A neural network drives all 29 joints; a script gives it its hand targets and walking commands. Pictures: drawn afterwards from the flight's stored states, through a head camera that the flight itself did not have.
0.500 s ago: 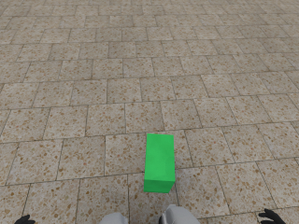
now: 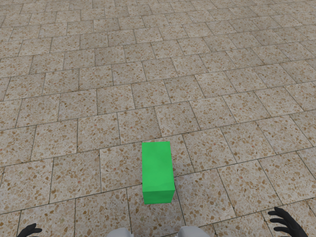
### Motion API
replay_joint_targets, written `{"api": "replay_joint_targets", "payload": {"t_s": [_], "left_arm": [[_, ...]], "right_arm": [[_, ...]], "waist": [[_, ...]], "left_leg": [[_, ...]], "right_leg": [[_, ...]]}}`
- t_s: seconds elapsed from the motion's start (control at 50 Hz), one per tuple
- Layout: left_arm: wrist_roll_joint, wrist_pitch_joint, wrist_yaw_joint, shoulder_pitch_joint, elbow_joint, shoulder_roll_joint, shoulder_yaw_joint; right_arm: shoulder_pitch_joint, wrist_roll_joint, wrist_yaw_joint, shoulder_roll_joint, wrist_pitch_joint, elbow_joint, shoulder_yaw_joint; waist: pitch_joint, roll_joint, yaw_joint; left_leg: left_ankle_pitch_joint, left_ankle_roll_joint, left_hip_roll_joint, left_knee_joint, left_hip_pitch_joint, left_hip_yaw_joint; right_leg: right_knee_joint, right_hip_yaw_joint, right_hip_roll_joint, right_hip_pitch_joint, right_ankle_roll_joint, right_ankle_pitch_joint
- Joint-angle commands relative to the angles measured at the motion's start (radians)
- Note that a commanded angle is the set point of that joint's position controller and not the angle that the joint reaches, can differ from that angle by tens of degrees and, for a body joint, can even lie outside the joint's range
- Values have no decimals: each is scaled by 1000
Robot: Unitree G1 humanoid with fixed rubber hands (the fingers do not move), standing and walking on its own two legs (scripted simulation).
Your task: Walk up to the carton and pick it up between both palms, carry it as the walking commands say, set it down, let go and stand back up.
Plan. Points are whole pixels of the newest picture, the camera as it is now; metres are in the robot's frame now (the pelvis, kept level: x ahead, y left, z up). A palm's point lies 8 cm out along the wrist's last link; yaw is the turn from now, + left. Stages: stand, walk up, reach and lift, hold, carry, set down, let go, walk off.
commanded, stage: walk up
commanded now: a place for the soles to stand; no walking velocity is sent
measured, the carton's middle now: (156, 173) +0.48 -0.01 -0.61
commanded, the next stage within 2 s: none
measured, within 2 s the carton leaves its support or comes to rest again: neither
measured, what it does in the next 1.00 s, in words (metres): stands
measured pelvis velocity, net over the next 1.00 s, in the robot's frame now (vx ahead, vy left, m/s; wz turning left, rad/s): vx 0.00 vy -0.01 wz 0.00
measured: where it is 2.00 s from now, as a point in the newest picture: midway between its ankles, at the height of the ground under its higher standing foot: outside the picture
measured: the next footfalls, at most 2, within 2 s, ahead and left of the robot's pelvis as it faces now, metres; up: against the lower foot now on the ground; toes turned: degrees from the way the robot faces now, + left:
none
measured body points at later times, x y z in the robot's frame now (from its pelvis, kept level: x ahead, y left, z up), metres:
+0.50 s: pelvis +0.00 -0.01 +0.00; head +0.03 -0.01 +0.45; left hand +0.12 +0.33 -0.08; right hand +0.14 -0.34 -0.07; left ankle +0.02 +0.13 -0.71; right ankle +0.02 -0.13 -0.71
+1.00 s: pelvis +0.00 -0.01 +0.00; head +0.03 -0.01 +0.45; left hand +0.12 +0.33 -0.08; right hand +0.14 -0.34 -0.07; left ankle +0.02 +0.13 -0.71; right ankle +0.02 -0.13 -0.71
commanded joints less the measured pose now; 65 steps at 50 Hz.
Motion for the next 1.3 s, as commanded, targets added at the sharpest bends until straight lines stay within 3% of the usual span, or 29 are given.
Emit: {"api": "replay_joint_targets", "payload": {"t_s": [0.0, 0.02, 0.04, 0.06, 0.1, 0.12, 0.14, 0.2, 0.28, 0.42, 0.6, 1.28], "left_arm": [[-9, -5, 16, -36, -39, 119, 1], [-5, -1, 14, 4, -15, 126, 5], [-4, -1, 12, 15, -3, 131, 9], [-1, -5, 10, 17, -1, 131, 9], [8, -18, 6, -16, -5, 168, 11], [8, -22, 7, -29, -6, 186, 12], [7, -23, 8, -46, -8, 193, 10], [8, -20, 7, -81, -16, 164, -1], [6, -21, 2, -56, -11, 146, -5], [9, -28, 4, -61, -16, 173, 0], [7, -27, 6, -57, -22, 161, -3], [13, -29, 6, -48, -27, 167, 1]], "right_arm": [[-31, -12, -9, -221, -42, 21, -70], [-62, -11, -3, -228, -45, 21, -70], [-68, -11, 2, -218, -41, 30, -69], [-82, -9, 3, -199, -36, 28, -65], [-82, 3, 3, -162, -28, 18, -56], [-84, 5, 4, -156, -27, 17, -53], [-77, 3, 5, -154, -27, 20, -51], [-59, -7, 8, -174, -34, 35, -55], [-83, -11, 9, -194, -37, 37, -61], [-94, -4, 9, -172, -30, 28, -55], [-95, -6, 8, -184, -30, 28, -59], [-104, -6, 12, -184, -24, 19, -60]], "waist": [[-160, 66, 11], [-143, 90, 35], [-131, 84, 44], [-108, 65, 46], [-86, -3, 15], [-84, -32, 6], [-81, -48, -1], [-87, -24, -13], [-98, 32, 3], [-110, -28, -2], [-123, 0, 0], [-113, -1, -1]], "left_leg": [[123, 93, 170, -258, 160, -233], [74, 132, 216, -275, 84, -237], [41, 124, 194, -252, 43, -191], [20, 91, 144, -204, 38, -139], [-27, 38, 52, -102, 52, -72], [-49, 28, 23, -76, 66, -76], [-70, 27, 9, -82, 86, -84], [-78, 40, 39, -163, 155, -112], [-57, 63, 96, -204, 137, -133], [-7, 42, 38, -118, 138, -87], [29, 54, 65, -139, 157, -100], [-3, 57, 60, -130, 150, -98]], "right_leg": [[22, 58, -40, -63, -47, 221], [30, 9, -27, -6, -39, 80], [-7, 9, -36, 33, -47, 58], [-62, 51, -51, 15, -61, 113], [-145, 206, -120, -51, -98, 179], [-181, 270, -148, -83, -116, 170], [-199, 291, -158, -108, -124, 150], [-192, 229, -111, -164, -86, 97], [-129, 142, -70, -130, -63, 115], [-182, 238, -117, -117, -89, 188], [-147, 194, -96, -118, -77, 210], [-163, 203, -92, -134, -78, 183]]}}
